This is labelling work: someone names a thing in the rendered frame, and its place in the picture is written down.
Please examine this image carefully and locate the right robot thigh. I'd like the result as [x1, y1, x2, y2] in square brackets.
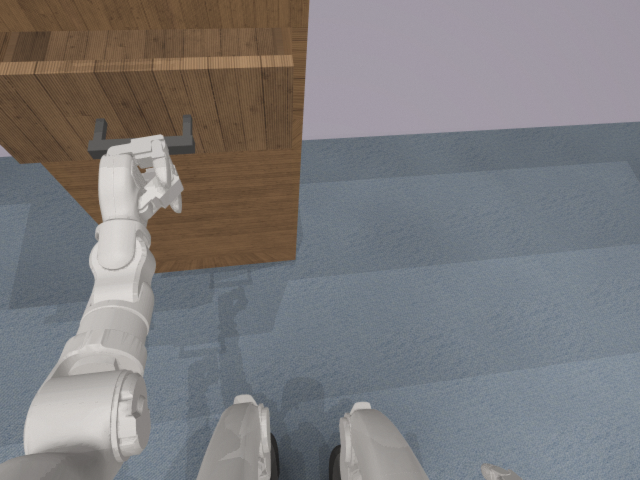
[339, 409, 429, 480]

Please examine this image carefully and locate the drawer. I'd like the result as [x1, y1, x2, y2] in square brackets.
[0, 28, 294, 164]

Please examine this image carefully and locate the left robot hand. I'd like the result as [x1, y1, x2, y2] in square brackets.
[98, 134, 184, 227]

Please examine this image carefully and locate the left robot upper arm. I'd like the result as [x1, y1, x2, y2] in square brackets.
[0, 369, 151, 480]

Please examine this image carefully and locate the cabinet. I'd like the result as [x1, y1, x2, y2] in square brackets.
[0, 0, 309, 273]

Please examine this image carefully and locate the robot left forearm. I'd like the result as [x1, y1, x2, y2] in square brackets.
[23, 218, 156, 455]

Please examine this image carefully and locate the handle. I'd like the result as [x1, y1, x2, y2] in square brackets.
[87, 114, 195, 159]

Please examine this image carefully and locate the left robot shin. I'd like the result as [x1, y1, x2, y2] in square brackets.
[220, 394, 271, 480]

